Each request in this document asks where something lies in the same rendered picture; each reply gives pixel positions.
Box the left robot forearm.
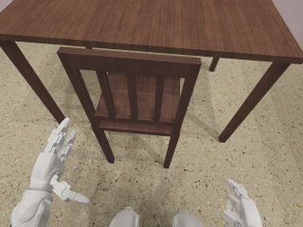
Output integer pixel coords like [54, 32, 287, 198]
[10, 188, 54, 227]

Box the left robot hand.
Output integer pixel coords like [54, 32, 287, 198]
[29, 117, 90, 205]

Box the chair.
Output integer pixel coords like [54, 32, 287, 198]
[57, 46, 202, 169]

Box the right robot hand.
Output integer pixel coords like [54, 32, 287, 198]
[223, 179, 263, 227]

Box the robot thigh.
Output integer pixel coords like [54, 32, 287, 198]
[108, 210, 140, 227]
[172, 213, 204, 227]

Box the right robot thigh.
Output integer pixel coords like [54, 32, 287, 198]
[172, 213, 204, 227]

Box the left robot thigh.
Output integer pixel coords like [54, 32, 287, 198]
[108, 210, 140, 227]

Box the table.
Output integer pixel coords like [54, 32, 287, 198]
[0, 0, 303, 143]

